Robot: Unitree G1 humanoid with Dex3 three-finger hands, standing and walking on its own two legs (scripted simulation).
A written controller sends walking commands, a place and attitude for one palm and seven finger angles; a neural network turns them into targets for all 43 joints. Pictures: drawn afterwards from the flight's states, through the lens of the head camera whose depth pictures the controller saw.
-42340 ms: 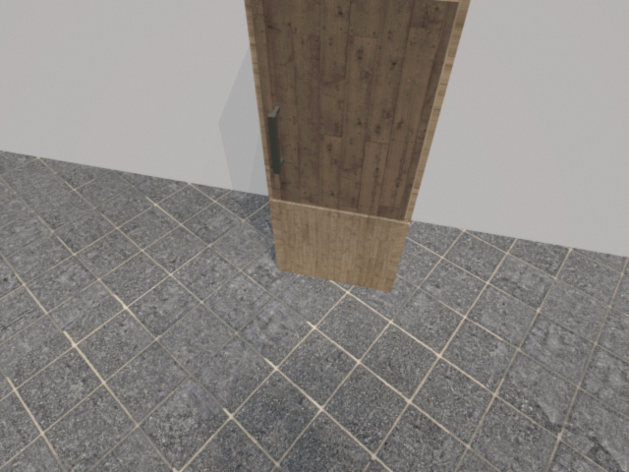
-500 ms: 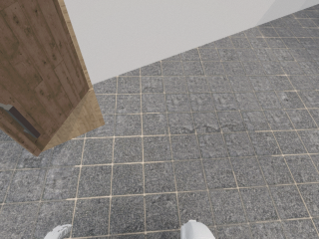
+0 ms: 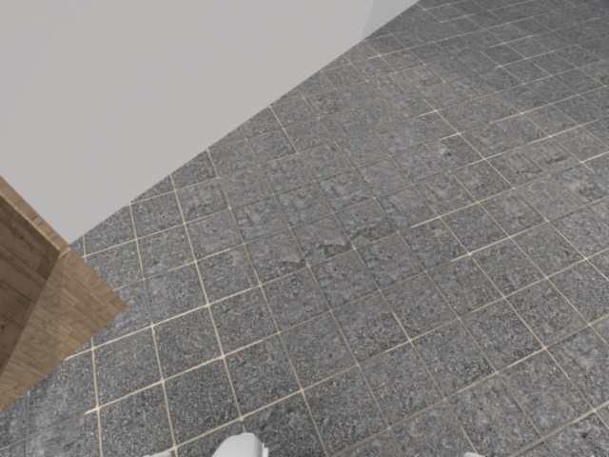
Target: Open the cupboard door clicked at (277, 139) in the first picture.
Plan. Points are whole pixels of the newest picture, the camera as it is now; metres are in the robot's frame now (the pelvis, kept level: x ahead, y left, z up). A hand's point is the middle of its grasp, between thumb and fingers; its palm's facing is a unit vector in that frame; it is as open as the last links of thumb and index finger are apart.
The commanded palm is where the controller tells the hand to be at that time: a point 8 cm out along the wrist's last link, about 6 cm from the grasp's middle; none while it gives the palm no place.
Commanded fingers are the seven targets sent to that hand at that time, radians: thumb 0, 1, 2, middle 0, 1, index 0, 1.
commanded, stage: walk to a spot facing it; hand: left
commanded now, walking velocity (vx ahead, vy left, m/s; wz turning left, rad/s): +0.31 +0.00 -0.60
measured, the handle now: out of the picture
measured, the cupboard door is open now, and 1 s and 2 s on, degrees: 39 39 39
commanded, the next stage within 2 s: turn to face it in 1.00 s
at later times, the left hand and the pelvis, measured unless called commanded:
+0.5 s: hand (236, 315) +0.36 +0.16 -0.18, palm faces -0.37 -0.91 -0.17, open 7.4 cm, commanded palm none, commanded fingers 0.00 0.90 0.90 -0.20 -0.30 -0.20 -0.30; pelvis +0.18 +0.01 -0.01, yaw -19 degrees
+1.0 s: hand (296, 244) +0.51 +0.06 -0.16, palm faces -0.47 -0.85 -0.25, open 7.3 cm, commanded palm none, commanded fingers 0.00 0.90 0.90 -0.20 -0.30 -0.20 -0.30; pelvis +0.41 -0.11 -0.01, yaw -34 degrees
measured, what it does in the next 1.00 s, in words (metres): walks ahead, turning right: left foot, then right foot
